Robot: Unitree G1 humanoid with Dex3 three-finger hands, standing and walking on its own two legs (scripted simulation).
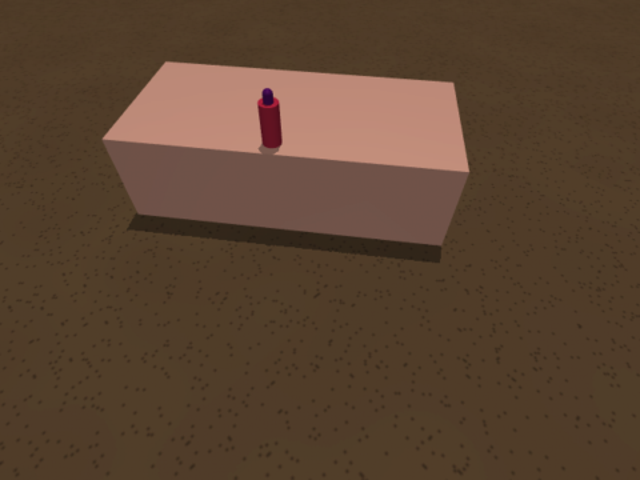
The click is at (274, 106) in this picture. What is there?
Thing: necked bottle
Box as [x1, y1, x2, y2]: [258, 88, 281, 147]
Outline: 265,88 262,91 262,97 258,100 262,143 267,147 276,147 281,143 278,100 272,96 272,92 270,89
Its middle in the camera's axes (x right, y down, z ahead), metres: -0.17 -0.43 +1.36
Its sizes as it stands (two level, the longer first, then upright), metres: 0.071 0.071 0.208
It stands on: a support 0.39 m high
